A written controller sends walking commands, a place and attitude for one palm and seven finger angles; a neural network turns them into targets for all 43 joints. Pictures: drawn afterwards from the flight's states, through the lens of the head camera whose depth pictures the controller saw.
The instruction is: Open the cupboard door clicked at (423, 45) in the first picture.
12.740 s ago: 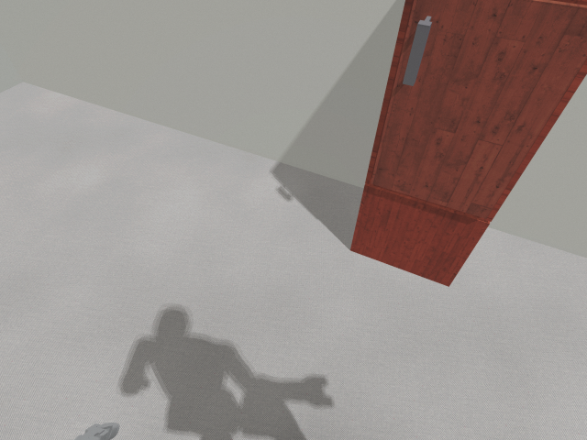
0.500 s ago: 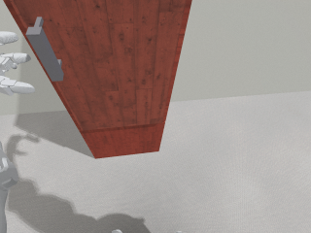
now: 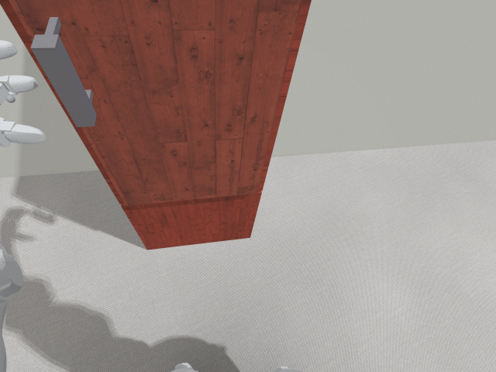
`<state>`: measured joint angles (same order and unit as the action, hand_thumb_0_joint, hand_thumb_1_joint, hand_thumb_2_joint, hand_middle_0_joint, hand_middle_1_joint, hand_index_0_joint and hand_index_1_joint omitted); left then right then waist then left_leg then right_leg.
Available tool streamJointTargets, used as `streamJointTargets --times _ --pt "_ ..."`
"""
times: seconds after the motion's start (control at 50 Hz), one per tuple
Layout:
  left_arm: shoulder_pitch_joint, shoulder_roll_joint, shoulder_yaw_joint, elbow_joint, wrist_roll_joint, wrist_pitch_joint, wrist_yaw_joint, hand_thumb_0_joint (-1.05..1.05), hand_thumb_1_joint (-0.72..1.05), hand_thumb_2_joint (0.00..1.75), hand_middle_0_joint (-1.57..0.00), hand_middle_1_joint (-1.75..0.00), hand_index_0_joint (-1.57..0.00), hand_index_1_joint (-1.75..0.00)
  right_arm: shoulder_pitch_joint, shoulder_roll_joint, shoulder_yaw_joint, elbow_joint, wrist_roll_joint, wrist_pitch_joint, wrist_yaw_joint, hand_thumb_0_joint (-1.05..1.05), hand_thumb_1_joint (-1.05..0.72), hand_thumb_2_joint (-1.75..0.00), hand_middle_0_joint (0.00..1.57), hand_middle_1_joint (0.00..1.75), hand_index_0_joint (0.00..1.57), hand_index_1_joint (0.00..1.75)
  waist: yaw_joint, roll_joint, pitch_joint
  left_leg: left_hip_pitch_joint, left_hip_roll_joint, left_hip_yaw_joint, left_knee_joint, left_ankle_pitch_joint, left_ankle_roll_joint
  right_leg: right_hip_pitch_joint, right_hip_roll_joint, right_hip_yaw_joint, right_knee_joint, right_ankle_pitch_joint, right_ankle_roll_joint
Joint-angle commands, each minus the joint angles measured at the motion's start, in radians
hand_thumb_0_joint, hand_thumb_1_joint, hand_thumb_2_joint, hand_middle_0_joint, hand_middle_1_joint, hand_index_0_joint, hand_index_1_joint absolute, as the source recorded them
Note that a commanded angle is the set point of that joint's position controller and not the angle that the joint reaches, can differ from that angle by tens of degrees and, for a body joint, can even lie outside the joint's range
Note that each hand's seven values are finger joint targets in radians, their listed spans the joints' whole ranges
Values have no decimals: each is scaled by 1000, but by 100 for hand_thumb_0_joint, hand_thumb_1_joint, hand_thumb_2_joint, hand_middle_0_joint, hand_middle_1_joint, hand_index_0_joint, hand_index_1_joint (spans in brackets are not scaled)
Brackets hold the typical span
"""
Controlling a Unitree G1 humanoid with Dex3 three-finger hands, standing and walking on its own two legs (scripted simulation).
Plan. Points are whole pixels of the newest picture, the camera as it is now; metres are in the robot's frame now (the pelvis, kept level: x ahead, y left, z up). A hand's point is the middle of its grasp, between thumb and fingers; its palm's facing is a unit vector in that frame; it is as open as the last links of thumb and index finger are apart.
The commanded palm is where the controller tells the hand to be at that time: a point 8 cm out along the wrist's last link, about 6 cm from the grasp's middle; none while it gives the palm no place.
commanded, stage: move the hooked fingers beside the handle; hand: left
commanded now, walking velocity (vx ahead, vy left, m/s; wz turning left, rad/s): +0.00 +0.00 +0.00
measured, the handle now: (71, 75) +0.53 +0.24 +0.14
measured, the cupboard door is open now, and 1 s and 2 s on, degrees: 0 0 0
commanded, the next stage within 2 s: slide the fingers in behind the handle in 0.66 s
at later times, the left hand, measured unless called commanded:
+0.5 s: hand (15, 101) +0.46 +0.29 +0.15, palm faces +0.07 -1.00 +0.01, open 14.0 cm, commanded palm +0.45 +0.34 +0.14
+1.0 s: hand (26, 98) +0.48 +0.28 +0.15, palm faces +0.07 -1.00 +0.01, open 14.0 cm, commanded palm +0.45 +0.32 +0.14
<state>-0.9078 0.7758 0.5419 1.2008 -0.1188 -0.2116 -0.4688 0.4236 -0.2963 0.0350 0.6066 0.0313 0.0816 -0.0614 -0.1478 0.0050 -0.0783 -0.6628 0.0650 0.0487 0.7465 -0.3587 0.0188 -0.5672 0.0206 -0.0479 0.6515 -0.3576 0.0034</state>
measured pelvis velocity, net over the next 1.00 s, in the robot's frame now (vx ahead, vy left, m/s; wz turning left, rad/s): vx -0.01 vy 0.00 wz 0.01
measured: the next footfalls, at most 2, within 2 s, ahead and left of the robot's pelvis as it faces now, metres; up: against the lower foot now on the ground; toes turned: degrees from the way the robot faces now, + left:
none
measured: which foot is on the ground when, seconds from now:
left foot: down 0.00-1.00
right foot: down 0.00-1.00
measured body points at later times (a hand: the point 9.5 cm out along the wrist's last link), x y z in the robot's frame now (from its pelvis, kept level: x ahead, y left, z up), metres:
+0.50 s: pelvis -0.01 +0.00 +0.00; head +0.08 +0.02 +0.44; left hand +0.45 +0.34 +0.16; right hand +0.01 -0.29 -0.11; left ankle -0.01 +0.10 -0.71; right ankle -0.03 -0.13 -0.71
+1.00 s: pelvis -0.01 +0.00 +0.00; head +0.09 +0.02 +0.44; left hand +0.47 +0.34 +0.15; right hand -0.01 -0.28 -0.11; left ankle -0.01 +0.10 -0.71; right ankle -0.03 -0.13 -0.71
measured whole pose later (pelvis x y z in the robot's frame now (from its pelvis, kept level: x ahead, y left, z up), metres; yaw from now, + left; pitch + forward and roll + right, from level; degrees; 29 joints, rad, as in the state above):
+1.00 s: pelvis -0.01 +0.00 +0.00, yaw +0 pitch +16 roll -3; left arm -0.94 0.75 0.49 1.21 -0.14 -0.22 -0.45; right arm 0.44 -0.30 0.04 0.62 0.03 0.08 -0.07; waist -0.15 0.01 -0.08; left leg -0.68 0.07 0.04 0.76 -0.35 0.01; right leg -0.58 0.02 -0.06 0.67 -0.36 0.00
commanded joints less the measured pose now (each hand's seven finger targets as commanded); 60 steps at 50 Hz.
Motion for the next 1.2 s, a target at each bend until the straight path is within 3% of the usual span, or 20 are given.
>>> streamJointTargets --times 0.0,0.06,0.14,0.2,0.28,0.42,0.48,0.54,0.58,0.62,0.66,0.72,0.76,0.82,0.86,0.94,1.02,1.1,1.14,1.18 --pt "-386 320 30 -241 -47 -65 -10 0 -50 30 -30 -120 -30 -120 128 -189 -70 -57 2 -16 -10 0 -90 -90 20 30 20 30 31 188 -444 469 -27 -84 -22 575 15 38 45 1 -33 432 -14" --pt "-366 249 -21 -209 -61 -35 -28 0 -50 30 -30 -120 -30 -120 118 -187 -70 -61 6 -16 -11 0 -90 -90 20 30 20 30 23 147 -394 436 -30 -75 -30 540 22 39 43 0 -40 435 -10" --pt "-403 234 -44 -177 -56 -17 -15 0 -50 30 -30 -120 -30 -120 115 -188 -63 -58 5 -18 -19 0 -90 -90 20 30 20 30 1 109 -307 375 -33 -74 -43 450 28 16 38 -1 -49 386 -12" --pt "-458 305 -3 -202 -43 -46 4 0 -50 30 -30 -120 -30 -120 116 -195 -62 -57 3 -24 -23 0 -90 -90 20 30 20 30 2 108 -353 370 -33 -84 -43 408 26 25 34 9 -43 354 -11" --pt "-504 324 13 -282 -36 -110 16 0 -50 30 -30 -120 -30 -120 106 -185 -62 -55 1 -32 -20 0 -90 -90 20 30 20 30 12 210 -470 459 -33 -88 -20 487 15 38 36 15 -22 395 -15" --pt "-460 240 -80 -118 -26 -35 -5 0 -50 30 -30 -120 -30 -120 101 -187 -54 -43 10 -34 -27 0 -90 -90 20 30 20 30 -9 164 -313 355 -36 -88 -44 348 22 -18 30 7 -51 300 -11" --pt "-469 299 -42 -88 -25 -18 3 0 -50 30 -30 -120 -30 -120 115 -198 -50 -50 9 -33 -35 0 -90 -90 20 30 20 30 -15 87 -309 294 -38 -82 -46 315 32 15 27 15 -52 304 -5" --pt "-524 359 0 -123 -20 -51 17 0 -50 30 -30 -120 -30 -120 127 -200 -49 -50 4 -37 -38 0 -90 -90 20 30 20 30 -15 89 -343 282 -40 -82 -35 314 33 38 28 24 -42 309 -6" --pt "-550 395 23 -192 -9 -92 25 0 -50 30 -30 -120 -30 -120 133 -197 -54 -51 2 -38 -35 0 -90 -90 20 30 20 30 -5 162 -439 351 -38 -87 -25 370 26 44 30 27 -29 337 -6" --pt "-543 354 -3 -206 -9 -112 26 0 -50 30 -30 -120 -30 -120 133 -191 -54 -48 1 -38 -31 0 -90 -90 20 30 20 30 -11 192 -460 397 -33 -87 -16 393 22 15 35 23 -28 333 -7" --pt "-523 386 32 -176 -18 -113 18 0 -50 30 -30 -120 -30 -120 141 -196 -56 -40 1 -34 -28 0 -90 -90 20 30 20 30 -2 180 -463 385 -34 -88 -14 403 23 37 39 23 -27 352 -7" --pt "-458 334 -11 -122 -18 -65 -7 0 -50 30 -30 -120 -30 -120 137 -193 -55 -45 6 -27 -27 0 -90 -90 20 30 20 30 2 175 -410 349 -38 -77 -25 379 26 30 36 17 -37 345 -7" --pt "-423 359 6 -111 -18 -40 -14 0 -50 30 -30 -120 -30 -120 142 -195 -54 -50 8 -21 -29 0 -90 -90 20 30 20 30 14 157 -393 325 -40 -73 -27 395 31 48 35 18 -37 374 -6" --pt "-455 300 -39 -158 -22 -30 -8 0 -50 30 -30 -120 -30 -120 141 -191 -58 -53 6 -23 -26 0 -90 -90 20 30 20 30 -5 158 -365 342 -36 -72 -35 377 30 14 37 12 -49 346 -4" --pt "-474 323 -8 -200 -34 -54 4 0 -50 30 -30 -120 -30 -120 148 -194 -61 -51 2 -23 -26 0 -90 -90 20 30 20 30 -2 149 -400 370 -33 -77 -30 412 29 28 41 13 -44 367 -7" --pt "-493 236 -43 -250 -52 -88 22 0 -50 30 -30 -120 -30 -120 147 -185 -66 -39 -4 -29 -19 0 -90 -90 20 30 20 30 -11 170 -419 432 -28 -87 -21 464 23 2 46 5 -33 373 -13" --pt "-427 187 -62 -245 -47 -68 40 0 -50 30 -30 -120 -30 -120 132 -178 -68 -42 -3 -29 -8 0 -90 -90 20 30 20 30 9 201 -416 456 -24 -89 -23 496 14 -12 43 -1 -32 371 -15" --pt "-451 224 -38 -232 -36 -36 68 0 -50 30 -30 -120 -30 -120 124 -180 -66 -50 -1 -27 -9 0 -90 -90 20 30 20 30 9 129 -391 386 -30 -83 -35 456 23 42 38 1 -29 395 -10" --pt "-431 251 -4 -283 -33 -50 89 0 -50 30 -30 -120 -30 -120 124 -178 -66 -62 -5 -31 -7 0 -90 -90 20 30 20 30 29 138 -437 410 -32 -81 -26 517 23 71 38 3 -18 436 -14" --pt "-439 208 -33 -330 -26 -71 102 0 -50 30 -30 -120 -30 -120 110 -166 -66 -66 -5 -33 1 0 -90 -90 20 30 20 30 27 193 -457 453 -29 -81 -18 555 15 54 39 5 -16 445 -12"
